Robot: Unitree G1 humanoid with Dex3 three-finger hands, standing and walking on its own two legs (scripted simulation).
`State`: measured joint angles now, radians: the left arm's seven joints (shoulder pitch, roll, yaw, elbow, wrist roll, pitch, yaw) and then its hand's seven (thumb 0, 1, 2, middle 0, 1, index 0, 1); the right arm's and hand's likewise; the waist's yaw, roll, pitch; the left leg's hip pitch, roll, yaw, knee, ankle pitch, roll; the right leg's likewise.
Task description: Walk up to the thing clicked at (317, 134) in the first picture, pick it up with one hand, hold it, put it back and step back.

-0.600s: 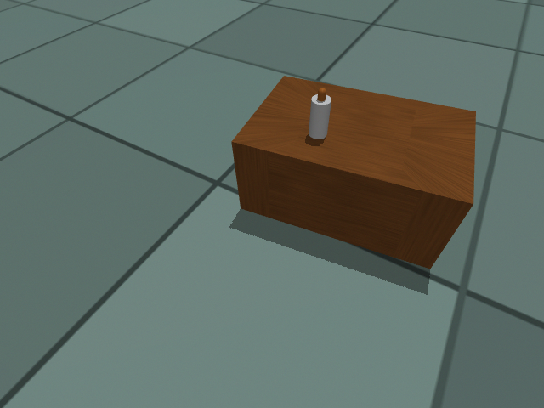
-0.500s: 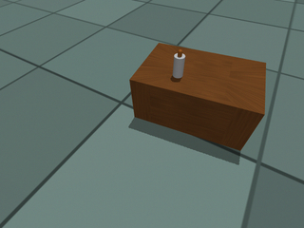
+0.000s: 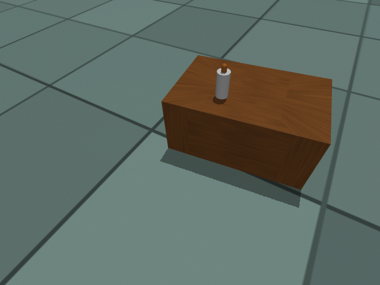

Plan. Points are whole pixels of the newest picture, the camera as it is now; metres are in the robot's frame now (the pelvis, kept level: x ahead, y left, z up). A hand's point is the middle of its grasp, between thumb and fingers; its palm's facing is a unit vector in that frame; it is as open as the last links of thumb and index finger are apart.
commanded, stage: stand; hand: left
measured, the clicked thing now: (223, 80) +1.18 -0.15 -0.26
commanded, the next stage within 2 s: walk up in 0.52 s
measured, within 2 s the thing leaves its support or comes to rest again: neither
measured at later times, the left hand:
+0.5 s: hand out of the picture +0.07 +0.25 -0.16, palm faces -0.05 -0.94 -0.35, open 7.4 cm
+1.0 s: hand (119, 279) +0.18 +0.20 -0.14, palm faces -0.19 -0.90 -0.40, open 7.4 cm
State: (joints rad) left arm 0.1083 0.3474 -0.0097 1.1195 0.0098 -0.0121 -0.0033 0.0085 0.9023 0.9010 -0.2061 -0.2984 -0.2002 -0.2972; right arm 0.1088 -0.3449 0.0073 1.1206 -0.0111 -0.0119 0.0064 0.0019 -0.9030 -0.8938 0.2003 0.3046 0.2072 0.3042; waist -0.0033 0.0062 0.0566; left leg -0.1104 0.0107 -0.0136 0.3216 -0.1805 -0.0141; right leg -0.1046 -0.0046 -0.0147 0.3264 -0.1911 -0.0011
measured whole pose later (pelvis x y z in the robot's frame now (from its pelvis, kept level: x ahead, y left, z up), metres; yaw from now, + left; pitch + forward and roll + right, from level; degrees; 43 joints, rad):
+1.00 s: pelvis +0.11 -0.07 -0.02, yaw -13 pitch -3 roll -1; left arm 0.35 0.39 0.06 0.90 0.01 -0.05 -0.06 0.01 0.90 0.90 -0.21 -0.30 -0.20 -0.30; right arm 0.22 -0.46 -0.08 0.91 -0.03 -0.02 0.07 0.01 -0.91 -0.89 0.20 0.30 0.20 0.30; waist 0.03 0.07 0.09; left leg -0.44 0.08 0.01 0.98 -0.37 0.01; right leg -0.20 0.02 0.01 0.54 -0.28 -0.03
